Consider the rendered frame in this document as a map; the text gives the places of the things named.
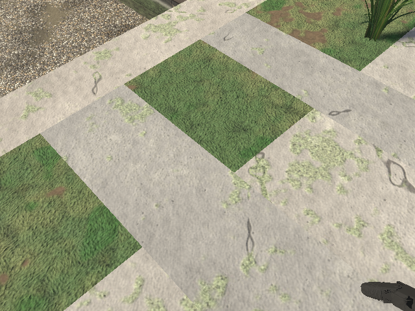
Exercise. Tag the right robot hand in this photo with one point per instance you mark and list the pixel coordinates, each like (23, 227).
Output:
(399, 294)

